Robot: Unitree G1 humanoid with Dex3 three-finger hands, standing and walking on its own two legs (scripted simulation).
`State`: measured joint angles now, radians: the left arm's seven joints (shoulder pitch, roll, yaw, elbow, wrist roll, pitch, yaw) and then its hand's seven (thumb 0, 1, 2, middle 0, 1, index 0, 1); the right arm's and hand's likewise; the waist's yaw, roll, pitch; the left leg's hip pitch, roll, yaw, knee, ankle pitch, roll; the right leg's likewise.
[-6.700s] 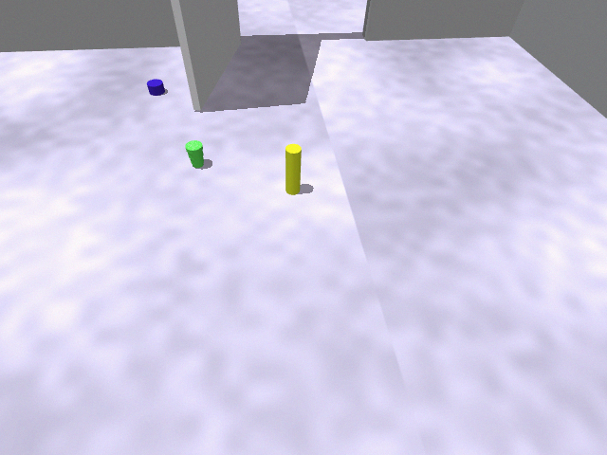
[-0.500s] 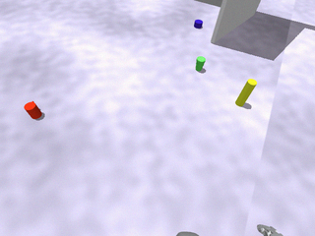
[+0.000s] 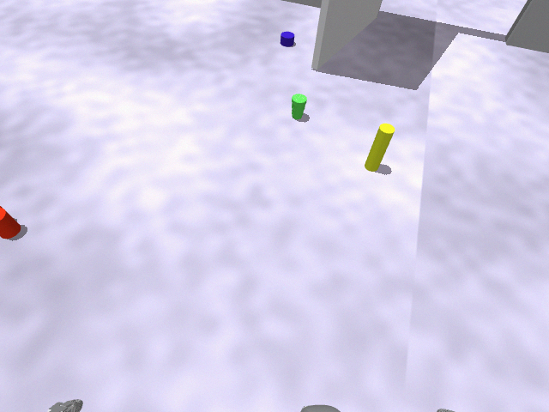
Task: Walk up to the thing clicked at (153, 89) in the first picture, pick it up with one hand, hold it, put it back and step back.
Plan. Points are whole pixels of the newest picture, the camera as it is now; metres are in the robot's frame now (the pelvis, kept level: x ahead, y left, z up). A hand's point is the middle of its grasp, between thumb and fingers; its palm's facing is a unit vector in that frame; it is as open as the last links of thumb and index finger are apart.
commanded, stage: walk up
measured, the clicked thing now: (287, 39) +2.50 -0.14 -0.73
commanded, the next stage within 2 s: stand in 0.64 s
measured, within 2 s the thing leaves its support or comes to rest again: neither
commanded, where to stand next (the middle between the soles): +0.04 +0.00 m, yaw -4 degrees
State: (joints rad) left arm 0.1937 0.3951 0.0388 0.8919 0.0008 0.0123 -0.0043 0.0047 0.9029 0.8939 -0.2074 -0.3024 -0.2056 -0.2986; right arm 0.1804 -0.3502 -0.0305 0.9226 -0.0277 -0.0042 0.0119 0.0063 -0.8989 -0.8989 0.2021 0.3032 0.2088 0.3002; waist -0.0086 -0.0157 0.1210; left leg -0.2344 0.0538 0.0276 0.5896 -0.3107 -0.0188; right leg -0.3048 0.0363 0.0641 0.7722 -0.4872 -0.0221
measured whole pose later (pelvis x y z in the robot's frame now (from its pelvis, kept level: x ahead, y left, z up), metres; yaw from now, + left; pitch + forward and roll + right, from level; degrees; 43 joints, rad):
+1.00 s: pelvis +0.00 +0.01 +0.02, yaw -3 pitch -3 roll +0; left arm 0.11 0.35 0.00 1.13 0.01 -0.02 -0.01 0.00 0.90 0.89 -0.21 -0.30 -0.21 -0.30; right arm 0.09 -0.35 -0.01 1.13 -0.01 -0.01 0.01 0.01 -0.90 -0.90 0.20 0.30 0.21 0.30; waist -0.01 0.01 0.06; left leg -0.09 0.03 0.02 0.32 -0.18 -0.02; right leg -0.11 0.01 0.08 0.32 -0.17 0.02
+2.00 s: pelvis +0.00 +0.01 +0.02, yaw -2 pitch -2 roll +0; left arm 0.12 0.35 -0.01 1.12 0.01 -0.01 -0.01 0.00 0.90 0.89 -0.21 -0.30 -0.21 -0.30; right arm 0.11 -0.36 0.00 1.13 -0.01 -0.01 0.01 0.00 -0.90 -0.90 0.20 0.30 0.21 0.30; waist -0.01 0.00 0.06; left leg -0.11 0.01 0.00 0.32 -0.18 -0.01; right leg -0.11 0.00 0.06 0.32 -0.17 0.02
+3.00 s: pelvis +0.01 +0.01 +0.02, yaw -1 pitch -2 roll +0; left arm 0.13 0.35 -0.01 1.12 0.01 -0.01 -0.01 0.00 0.90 0.89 -0.21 -0.30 -0.21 -0.30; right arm 0.12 -0.36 0.00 1.12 -0.01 -0.01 0.01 0.00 -0.90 -0.90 0.20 0.30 0.21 0.30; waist -0.01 0.01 0.06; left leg -0.10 0.01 0.00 0.32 -0.18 -0.01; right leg -0.11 0.00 0.05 0.32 -0.17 0.02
